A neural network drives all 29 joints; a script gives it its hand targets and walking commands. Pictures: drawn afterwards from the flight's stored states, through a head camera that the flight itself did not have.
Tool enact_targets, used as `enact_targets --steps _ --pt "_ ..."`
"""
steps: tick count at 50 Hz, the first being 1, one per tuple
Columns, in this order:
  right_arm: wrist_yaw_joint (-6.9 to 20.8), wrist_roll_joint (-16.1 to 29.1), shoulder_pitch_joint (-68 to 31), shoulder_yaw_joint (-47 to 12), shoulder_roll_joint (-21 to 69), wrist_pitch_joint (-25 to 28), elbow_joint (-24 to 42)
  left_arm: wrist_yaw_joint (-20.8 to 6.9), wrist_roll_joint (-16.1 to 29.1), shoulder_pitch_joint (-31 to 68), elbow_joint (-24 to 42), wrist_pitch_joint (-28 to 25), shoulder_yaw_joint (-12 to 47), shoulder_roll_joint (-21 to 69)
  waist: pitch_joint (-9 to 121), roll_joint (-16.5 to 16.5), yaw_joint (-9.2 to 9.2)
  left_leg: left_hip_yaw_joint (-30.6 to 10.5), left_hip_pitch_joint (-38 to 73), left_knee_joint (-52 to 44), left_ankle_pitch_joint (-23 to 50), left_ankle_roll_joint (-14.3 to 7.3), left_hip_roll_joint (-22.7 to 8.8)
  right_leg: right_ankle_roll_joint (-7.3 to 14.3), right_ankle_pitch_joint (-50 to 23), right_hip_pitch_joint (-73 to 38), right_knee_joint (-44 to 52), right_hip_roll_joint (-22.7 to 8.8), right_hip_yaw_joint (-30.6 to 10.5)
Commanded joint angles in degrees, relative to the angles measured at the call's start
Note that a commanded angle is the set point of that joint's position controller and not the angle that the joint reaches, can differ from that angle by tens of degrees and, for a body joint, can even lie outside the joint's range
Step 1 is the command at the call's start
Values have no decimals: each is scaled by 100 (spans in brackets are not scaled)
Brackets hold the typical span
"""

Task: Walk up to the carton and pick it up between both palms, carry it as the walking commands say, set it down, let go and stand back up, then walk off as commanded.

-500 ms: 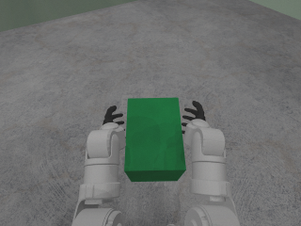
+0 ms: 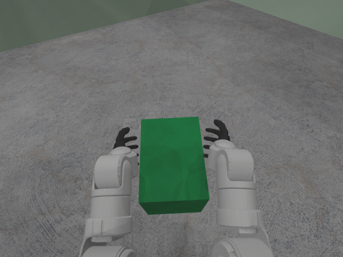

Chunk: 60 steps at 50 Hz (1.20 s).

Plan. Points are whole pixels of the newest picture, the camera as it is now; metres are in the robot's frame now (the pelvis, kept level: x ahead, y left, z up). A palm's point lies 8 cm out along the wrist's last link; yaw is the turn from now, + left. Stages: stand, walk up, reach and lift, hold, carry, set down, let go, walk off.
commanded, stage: carry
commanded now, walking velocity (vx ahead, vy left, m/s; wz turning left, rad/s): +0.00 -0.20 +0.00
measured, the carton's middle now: (172, 167) +0.35 +0.01 +0.00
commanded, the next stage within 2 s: none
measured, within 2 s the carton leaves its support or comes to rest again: neither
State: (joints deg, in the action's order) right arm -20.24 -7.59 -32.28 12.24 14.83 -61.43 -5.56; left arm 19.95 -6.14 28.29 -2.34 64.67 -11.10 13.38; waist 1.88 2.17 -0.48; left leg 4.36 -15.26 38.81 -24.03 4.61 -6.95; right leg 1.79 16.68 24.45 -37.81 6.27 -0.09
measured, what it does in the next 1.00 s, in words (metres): steps to the right: left foot, then right foot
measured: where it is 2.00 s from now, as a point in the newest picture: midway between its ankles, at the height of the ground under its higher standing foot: outside the picture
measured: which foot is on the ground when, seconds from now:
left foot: up 0.00-0.24, down 0.26-0.42, up 0.44-0.82, down 0.84-1.00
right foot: down 0.00-0.26, up 0.28-0.38, down 0.40-0.86, up 0.88-1.00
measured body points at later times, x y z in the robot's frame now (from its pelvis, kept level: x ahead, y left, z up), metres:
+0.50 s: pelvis -0.02 -0.12 +0.00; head -0.03 -0.13 +0.45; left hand +0.31 -0.01 +0.10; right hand +0.31 -0.24 +0.10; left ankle -0.06 +0.05 -0.69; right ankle +0.01 -0.20 -0.72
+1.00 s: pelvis -0.03 -0.14 +0.01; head -0.04 -0.13 +0.46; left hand +0.29 -0.03 +0.09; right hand +0.30 -0.26 +0.10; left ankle -0.06 -0.02 -0.72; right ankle +0.00 -0.25 -0.70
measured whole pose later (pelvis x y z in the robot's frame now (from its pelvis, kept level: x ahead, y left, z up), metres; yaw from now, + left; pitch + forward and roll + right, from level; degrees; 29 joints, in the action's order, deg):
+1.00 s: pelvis -0.03 -0.14 +0.01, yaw -2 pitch +3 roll -2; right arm -18.2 -6.4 -28.2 9.7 13.4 -65.7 -2.9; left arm 18.9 -5.9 25.6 -1.2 67.6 -9.0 12.4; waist 4.2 0.8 -0.6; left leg 5.5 -17.2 35.7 -20.8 1.5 -6.5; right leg -0.5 17.4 25.0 -39.9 2.4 1.9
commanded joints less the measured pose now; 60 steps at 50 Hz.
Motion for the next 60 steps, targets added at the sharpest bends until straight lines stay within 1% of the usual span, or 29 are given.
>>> enact_targets --steps 1,4,6,9,10,11,12,14,15,16,18,19,20,21,22,24,26,32,38,40,41,42,45,48,50,53,55,57,60 --pt "1340 1900 -1636 -3037 6144 -211 1075 -1503 2063 2565 1202 -188 2898 6116 3142 -1252 25 -14 -1621 2136 -1163 -57 331 238 -5909 -3337 895 -1951 -1828" --pt "1440 1982 -1676 -3031 6213 -201 1015 -1513 2011 2874 1430 -170 2939 6225 3181 -558 60 101 -1404 2099 -846 -137 441 -417 -4229 -3094 1536 -1695 -1869" --pt "1459 2035 -1646 -3075 6342 -163 1012 -1555 2082 3149 1731 -232 3032 6239 3196 -779 146 266 -996 1449 -744 -237 544 -851 -4013 -2997 1628 -1302 -1346" --pt "1435 2095 -1641 -3126 6286 -176 1119 -1554 1999 3274 1752 -213 2966 6098 3141 -1409 340 1006 1130 -979 -747 -503 790 -2379 -4283 -1673 1823 -778 -365" --pt "1416 2086 -1648 -2999 6154 -145 1229 -1532 1980 3119 1683 -198 3026 6045 3269 -631 423 659 2047 -2169 28 -912 252 -2780 -4547 -1103 179 -356 138" --pt "1433 2074 -1706 -2950 6159 -113 1173 -1507 2064 3066 1739 -239 3085 6028 3672 1248 300 -721 2270 -1991 1778 -1125 -941 -1958 -792 -731 -2019 -440 -362" --pt "1452 1962 -1668 -2814 6159 -128 1115 -1492 2173 3355 1844 -230 3255 6066 3663 2154 284 -2529 2018 -1626 2249 -1647 -2182 -1392 1335 99 -3542 -436 -760" --pt "1485 1937 -1981 -2947 5918 -245 1164 -1443 1850 2793 1127 -175 2855 5926 2602 391 -33 -2003 1414 -1083 2766 -1267 -1881 -473 1182 880 -2549 -880 -1271" --pt "1459 1932 -2321 -3004 6008 -258 1277 -1464 1936 3078 1327 -153 2845 5930 2182 412 8 -1849 1102 -908 2243 -1004 -1766 -371 1572 875 -997 -1271 -1404" --pt "1470 1860 -2064 -2959 6072 -341 904 -1460 1852 2957 1026 -36 2856 5975 1948 554 48 -1015 1143 -898 2546 -855 -1343 -394 1295 566 63 -1028 -526" --pt "1431 1806 -1661 -2742 5965 -362 708 -1462 1939 3089 1098 30 2946 6026 2233 790 75 -561 93 -177 1552 -535 -853 -367 67 -1245 994 -507 -266" --pt "1428 1741 -1547 -2690 5949 -373 618 -1476 2079 3243 1260 7 3015 5959 2261 -68 91 -186 -562 590 1009 -209 -455 -337 -874 -1898 1577 -1011 -1027" --pt "1390 1658 -1495 -2726 5871 -403 740 -1482 2079 3087 1210 -27 2947 5848 2326 -1849 138 164 -1613 1469 -881 91 148 81 -3406 -2621 1281 -2058 -2185" --pt "1372 1751 -1636 -2900 5899 -424 948 -1512 2088 2821 1177 -50 2923 5928 2571 -2190 81 -150 -1477 1615 -1319 53 139 502 -4075 -2616 1054 -2180 -2011" --pt "1394 1903 -1930 -3076 6083 -368 1176 -1528 2089 2872 1206 -57 2965 6103 2634 -1679 48 -120 -1573 1955 -1231 41 173 567 -4629 -2676 1029 -2085 -1931" --pt "1407 1995 -2099 -3053 6212 -307 1174 -1507 2139 3145 1435 -74 3035 6286 2727 -793 27 -16 -1747 2219 -980 -107 247 534 -4231 -2747 1182 -2066 -1875" --pt "1417 2054 -1917 -3059 6218 -285 1182 -1513 2046 2774 1329 -65 2950 6292 2940 -597 10 -121 -1953 2269 -804 -191 210 496 -4155 -3182 1041 -1934 -1734" --pt "1410 2095 -2013 -3137 6147 -259 1340 -1486 2040 2847 1466 -173 2910 6293 3038 -1171 -4 42 -1283 1319 -568 -251 363 723 -3040 -2671 1386 -1777 -1605" --pt "1437 2015 -1846 -2840 6026 -323 1225 -1431 2072 2919 1437 -69 2979 6230 3118 -752 103 104 439 -672 215 -482 415 357 -2774 -1660 1173 -1468 -1196" --pt "1472 2017 -1861 -2766 6004 -247 1381 -1436 2113 2916 1469 -85 3029 6203 3073 -251 266 -701 2210 -1411 1588 -684 -441 -3 -2321 -78 425 -1084 -482" --pt "1477 2032 -1940 -2718 5926 -234 1364 -1428 2085 2938 1498 -54 3076 6205 2917 1134 226 -1913 2598 -1603 3410 -983 -1507 -295 -1195 763 -301 -658 -82" --pt "1505 2058 -2005 -2799 6006 -189 1472 -1445 2031 2885 1514 -67 3094 6211 2791 1532 144 -2552 2342 -1659 4123 -1402 -2138 -435 642 1019 -1133 -501 -141" --pt "1531 1959 -1932 -2817 6058 -284 1265 -1419 1959 2823 1241 18 3211 6269 2525 875 114 -1421 1988 -1234 3926 -1070 -1629 -401 490 787 -446 -789 -112" --pt "1511 1968 -1722 -2762 6031 -264 1406 -1411 2202 3064 1796 -67 3356 6251 2635 1192 108 -819 1751 -799 5065 -662 -1202 -429 355 12 280 -440 378" --pt "1498 1904 -1531 -2733 6011 -275 1333 -1400 2226 3098 1818 -66 3388 6287 2656 1134 72 -526 1255 -473 4647 -486 -957 -282 -269 -790 907 -466 414" --pt "1483 1897 -1428 -2781 5839 -300 1487 -1434 2183 2724 1591 1 3288 6273 3218 214 117 -102 317 317 3073 -118 -504 61 -3029 -2356 803 -1150 -166" --pt "1506 1985 -1858 -2894 5987 -270 1748 -1446 2235 3021 1696 -39 3382 6431 3276 -905 137 152 -307 377 467 -34 -111 461 -4955 -2623 437 -1858 -739" --pt "1481 2008 -1944 -3060 6066 -326 1686 -1460 2118 2679 1410 -10 3167 6476 3116 -1404 97 272 -386 321 -384 -138 89 572 -4425 -2444 820 -1935 -834" --pt "1477 2044 -2000 -3090 6068 -361 1556 -1481 2044 2524 1320 20 2966 6380 2902 -1210 77 247 -310 145 -131 -208 202 457 -3212 -2156 1219 -1867 -1000"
